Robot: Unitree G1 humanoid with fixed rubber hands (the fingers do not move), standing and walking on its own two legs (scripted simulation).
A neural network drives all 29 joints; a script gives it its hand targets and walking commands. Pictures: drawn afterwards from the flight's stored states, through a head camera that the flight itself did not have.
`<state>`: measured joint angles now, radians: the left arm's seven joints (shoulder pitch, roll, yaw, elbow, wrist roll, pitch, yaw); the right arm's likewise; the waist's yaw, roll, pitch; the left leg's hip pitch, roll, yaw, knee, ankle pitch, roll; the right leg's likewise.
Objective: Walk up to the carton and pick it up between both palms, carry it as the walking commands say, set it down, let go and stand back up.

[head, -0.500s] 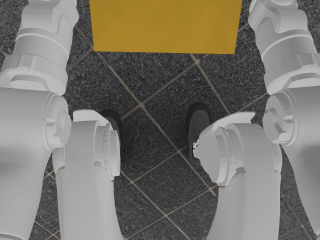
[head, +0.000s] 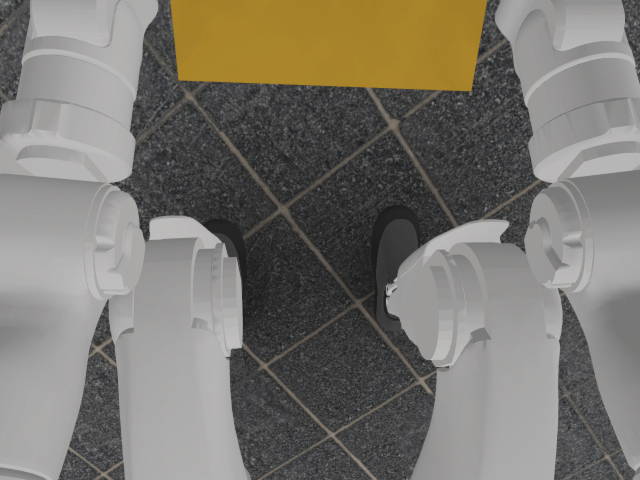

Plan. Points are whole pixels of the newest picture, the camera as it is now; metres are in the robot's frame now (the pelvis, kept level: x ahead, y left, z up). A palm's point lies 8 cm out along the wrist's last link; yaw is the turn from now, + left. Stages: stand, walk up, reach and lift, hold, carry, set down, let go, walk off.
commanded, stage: reach and lift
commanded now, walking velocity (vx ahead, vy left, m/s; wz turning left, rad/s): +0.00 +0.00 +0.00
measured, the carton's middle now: out of the picture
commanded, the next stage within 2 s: none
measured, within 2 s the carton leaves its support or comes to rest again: neither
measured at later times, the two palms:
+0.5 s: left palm out of the picture +0.56 +0.17 -0.11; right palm out of the picture +0.55 -0.16 -0.12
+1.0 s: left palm out of the picture +0.54 +0.17 -0.04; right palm out of the picture +0.53 -0.16 -0.05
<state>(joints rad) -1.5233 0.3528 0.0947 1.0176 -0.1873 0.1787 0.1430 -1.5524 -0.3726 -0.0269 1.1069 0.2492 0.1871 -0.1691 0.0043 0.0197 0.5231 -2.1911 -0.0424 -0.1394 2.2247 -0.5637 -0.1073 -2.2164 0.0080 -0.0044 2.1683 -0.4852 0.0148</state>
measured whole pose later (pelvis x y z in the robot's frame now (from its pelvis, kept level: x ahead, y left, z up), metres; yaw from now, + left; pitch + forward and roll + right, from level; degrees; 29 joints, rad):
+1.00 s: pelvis -0.02 -0.01 +0.06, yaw +1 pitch +23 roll -1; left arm -1.46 0.28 0.20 0.82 -0.10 0.38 0.17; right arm -1.40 -0.28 -0.27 0.76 0.07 0.44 -0.17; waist 0.00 0.02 0.52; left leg -1.94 -0.05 -0.14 2.05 -0.52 -0.11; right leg -1.95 0.01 0.00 2.01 -0.46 0.01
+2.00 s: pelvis -0.04 -0.01 +0.16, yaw +3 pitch +15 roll -1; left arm -1.36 0.23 0.22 0.74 -0.05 0.46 0.16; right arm -1.27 -0.21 -0.33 0.65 0.00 0.52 -0.15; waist 0.00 0.02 0.52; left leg -1.53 -0.05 -0.13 1.70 -0.44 -0.10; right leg -1.54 0.01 0.00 1.68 -0.41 0.01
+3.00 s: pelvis -0.02 +0.00 +0.29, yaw +5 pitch +9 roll -1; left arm -1.09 0.12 0.23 0.70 0.01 0.46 0.17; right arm -0.98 -0.10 -0.35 0.58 -0.09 0.51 -0.13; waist 0.00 0.03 0.42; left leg -1.04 -0.04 -0.13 1.21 -0.33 -0.07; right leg -1.03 0.01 0.00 1.18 -0.31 0.02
